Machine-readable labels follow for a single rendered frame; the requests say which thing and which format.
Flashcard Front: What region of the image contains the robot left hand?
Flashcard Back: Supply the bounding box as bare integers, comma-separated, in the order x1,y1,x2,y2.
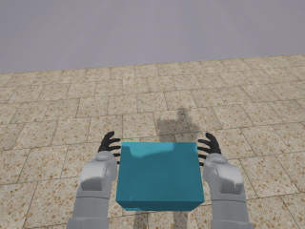
97,131,121,165

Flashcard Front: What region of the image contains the left robot forearm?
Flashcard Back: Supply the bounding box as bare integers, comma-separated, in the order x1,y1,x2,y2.
66,151,117,229

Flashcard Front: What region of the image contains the robot right hand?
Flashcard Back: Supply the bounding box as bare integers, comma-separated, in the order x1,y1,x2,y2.
197,133,222,166

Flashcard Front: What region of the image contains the carton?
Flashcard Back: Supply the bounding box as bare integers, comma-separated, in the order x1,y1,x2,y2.
115,142,205,212

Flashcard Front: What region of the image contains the right robot forearm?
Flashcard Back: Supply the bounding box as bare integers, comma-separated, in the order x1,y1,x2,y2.
202,153,254,229

